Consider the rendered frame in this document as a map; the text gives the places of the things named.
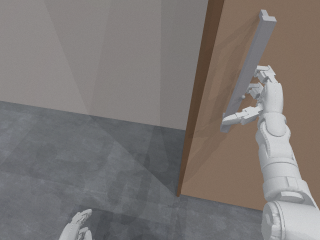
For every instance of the robot right forearm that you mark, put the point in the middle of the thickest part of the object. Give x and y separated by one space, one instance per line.
282 179

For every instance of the robot right hand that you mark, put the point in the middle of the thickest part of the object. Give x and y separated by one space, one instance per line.
270 96

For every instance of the handle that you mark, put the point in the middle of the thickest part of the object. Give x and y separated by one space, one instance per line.
262 35

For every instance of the wardrobe door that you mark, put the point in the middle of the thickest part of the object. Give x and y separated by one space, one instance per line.
225 167

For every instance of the robot right upper arm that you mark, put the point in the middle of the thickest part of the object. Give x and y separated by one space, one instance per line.
290 221

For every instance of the robot left hand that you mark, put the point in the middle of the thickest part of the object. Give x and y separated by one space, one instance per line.
72 230

